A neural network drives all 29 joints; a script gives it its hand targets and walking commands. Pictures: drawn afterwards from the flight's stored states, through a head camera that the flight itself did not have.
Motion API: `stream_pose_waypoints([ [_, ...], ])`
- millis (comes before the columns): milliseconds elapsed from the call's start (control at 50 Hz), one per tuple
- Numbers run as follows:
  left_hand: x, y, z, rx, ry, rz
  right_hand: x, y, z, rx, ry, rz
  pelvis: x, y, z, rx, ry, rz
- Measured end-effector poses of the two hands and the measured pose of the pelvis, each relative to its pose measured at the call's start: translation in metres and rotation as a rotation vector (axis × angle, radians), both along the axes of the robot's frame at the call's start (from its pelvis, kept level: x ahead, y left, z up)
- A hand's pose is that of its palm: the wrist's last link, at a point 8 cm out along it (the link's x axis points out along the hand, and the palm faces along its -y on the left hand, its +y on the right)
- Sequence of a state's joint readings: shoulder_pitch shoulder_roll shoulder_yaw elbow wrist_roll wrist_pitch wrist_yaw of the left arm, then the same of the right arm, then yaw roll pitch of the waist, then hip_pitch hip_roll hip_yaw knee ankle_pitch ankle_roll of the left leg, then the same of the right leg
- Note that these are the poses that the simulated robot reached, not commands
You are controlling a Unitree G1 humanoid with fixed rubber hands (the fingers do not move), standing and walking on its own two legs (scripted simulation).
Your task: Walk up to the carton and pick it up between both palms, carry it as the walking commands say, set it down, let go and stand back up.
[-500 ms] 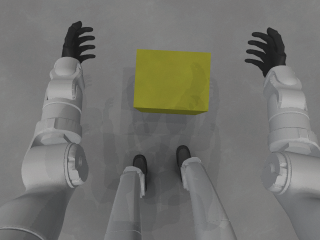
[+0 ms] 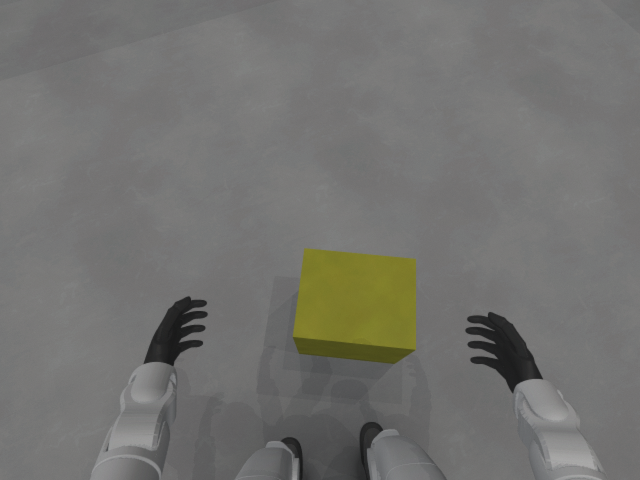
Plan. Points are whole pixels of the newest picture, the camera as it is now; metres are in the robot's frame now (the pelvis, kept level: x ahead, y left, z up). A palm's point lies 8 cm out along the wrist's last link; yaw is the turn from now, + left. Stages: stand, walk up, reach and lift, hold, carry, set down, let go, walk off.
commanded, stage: let go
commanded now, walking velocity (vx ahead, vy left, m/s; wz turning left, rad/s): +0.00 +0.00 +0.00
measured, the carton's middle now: (352, 310) +0.44 -0.09 -0.62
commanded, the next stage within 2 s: stand in 0.68 s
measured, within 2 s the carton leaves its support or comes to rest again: neither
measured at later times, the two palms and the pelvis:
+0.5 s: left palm (137, 435) +0.17 +0.22 -0.04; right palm (538, 406) +0.18 -0.24 -0.05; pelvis +0.00 -0.02 +0.02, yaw +1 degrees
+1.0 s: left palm (90, 465) +0.14 +0.27 -0.06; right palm (595, 416) +0.16 -0.32 -0.07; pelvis +0.03 -0.03 +0.01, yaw +2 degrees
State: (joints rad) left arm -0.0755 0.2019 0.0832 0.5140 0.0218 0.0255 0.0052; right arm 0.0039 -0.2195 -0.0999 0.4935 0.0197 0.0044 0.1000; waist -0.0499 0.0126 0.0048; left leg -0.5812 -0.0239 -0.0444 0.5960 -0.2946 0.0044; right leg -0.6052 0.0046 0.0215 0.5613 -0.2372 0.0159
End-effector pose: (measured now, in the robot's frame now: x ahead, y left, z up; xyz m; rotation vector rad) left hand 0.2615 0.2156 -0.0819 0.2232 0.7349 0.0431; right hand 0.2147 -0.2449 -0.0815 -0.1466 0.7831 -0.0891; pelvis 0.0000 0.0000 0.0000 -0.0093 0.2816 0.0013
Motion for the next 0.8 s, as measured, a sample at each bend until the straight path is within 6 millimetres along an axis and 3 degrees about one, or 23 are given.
stream_pose_waypoints([
  [140, -0.050, 0.018, 0.028, 0.012, 0.002, 0.004, -0.038, 0.015, 0.023, -0.007, 0.000, 0.017, 0.007, 0.008, 0.014, -0.003, -0.170, -0.001],
  [260, -0.082, 0.021, 0.033, 0.011, 0.048, 0.002, -0.050, 0.015, 0.028, -0.002, 0.004, 0.032, 0.006, 0.007, 0.016, 0.000, -0.287, -0.003],
  [500, -0.090, 0.003, 0.044, 0.026, 0.045, 0.017, -0.039, 0.001, 0.029, 0.003, -0.005, 0.050, 0.003, -0.016, 0.015, 0.013, -0.393, 0.013],
  [680, -0.094, -0.010, 0.042, 0.017, 0.007, 0.039, -0.045, -0.015, 0.025, -0.036, 0.059, 0.038, 0.001, -0.033, 0.012, 0.016, -0.403, -0.007],
  [800, -0.109, 0.019, 0.031, 0.134, 0.056, 0.081, -0.047, -0.045, 0.018, -0.113, 0.016, 0.024, 0.010, -0.036, 0.008, 0.004, -0.314, 0.025],
])
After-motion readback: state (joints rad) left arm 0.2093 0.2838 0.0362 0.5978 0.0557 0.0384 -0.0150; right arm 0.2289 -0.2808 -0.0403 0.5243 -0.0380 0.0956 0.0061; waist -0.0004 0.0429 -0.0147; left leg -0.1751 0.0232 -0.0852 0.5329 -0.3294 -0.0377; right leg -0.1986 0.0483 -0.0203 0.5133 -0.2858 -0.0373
